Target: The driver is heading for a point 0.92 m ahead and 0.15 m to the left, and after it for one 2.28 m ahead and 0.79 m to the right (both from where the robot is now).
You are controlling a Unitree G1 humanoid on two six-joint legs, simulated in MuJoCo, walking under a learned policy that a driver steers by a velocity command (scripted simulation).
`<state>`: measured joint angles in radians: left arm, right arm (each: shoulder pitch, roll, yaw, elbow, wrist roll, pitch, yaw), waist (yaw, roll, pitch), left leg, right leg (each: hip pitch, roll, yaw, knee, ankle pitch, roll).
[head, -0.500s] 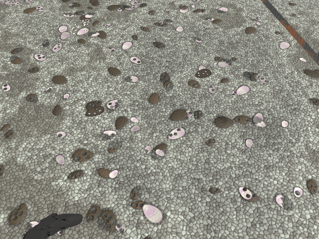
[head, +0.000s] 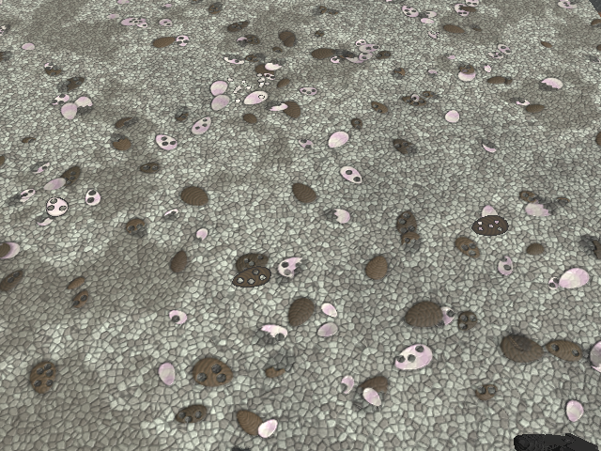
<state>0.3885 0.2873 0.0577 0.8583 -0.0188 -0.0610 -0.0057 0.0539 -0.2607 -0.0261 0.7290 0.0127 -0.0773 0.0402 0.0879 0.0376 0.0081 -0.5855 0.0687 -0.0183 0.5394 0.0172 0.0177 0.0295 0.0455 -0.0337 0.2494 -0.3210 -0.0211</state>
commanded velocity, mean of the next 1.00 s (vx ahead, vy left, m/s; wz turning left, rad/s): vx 0.50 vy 0.00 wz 0.15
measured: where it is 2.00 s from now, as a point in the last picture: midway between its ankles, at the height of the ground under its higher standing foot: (285, 254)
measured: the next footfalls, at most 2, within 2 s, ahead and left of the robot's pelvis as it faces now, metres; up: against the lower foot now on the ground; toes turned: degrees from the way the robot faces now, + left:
left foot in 0.06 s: +0.21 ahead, +0.13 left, +0.00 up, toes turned +1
right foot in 0.58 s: +0.50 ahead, -0.12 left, +0.00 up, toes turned -2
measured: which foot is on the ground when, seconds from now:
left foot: up 0.00-0.04, down 0.06-0.58, up 0.60-1.00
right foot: down 0.00-0.08, up 0.10-0.56, down 0.58-1.00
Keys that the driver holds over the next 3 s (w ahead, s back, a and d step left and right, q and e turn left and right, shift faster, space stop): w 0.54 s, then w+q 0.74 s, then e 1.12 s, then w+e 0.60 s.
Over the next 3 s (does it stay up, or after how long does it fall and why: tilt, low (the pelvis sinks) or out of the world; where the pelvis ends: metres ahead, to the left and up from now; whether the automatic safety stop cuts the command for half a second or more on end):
stays up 1.12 0.10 0.00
